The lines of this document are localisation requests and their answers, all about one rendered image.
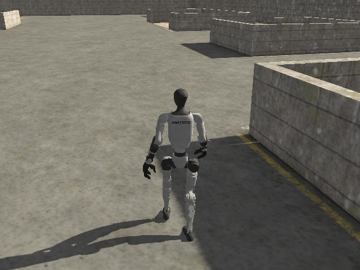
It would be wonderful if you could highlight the left robot forearm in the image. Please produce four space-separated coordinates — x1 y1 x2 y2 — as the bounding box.
145 136 159 164

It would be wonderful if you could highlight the robot right foot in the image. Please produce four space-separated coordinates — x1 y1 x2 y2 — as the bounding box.
183 226 194 241

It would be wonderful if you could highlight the left robot upper arm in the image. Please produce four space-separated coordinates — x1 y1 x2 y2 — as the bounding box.
154 113 169 145

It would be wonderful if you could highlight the left robot hand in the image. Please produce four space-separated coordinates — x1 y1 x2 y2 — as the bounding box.
143 163 156 179

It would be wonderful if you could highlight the right robot hand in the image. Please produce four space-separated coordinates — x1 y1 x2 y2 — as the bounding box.
194 148 207 159

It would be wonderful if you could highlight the right robot upper arm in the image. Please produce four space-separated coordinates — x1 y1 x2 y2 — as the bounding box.
192 113 206 143

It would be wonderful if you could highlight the right robot forearm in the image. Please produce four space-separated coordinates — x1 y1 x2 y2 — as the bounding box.
200 135 208 151

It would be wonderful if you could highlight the humanoid robot torso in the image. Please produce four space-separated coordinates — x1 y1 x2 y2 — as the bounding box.
167 111 194 169

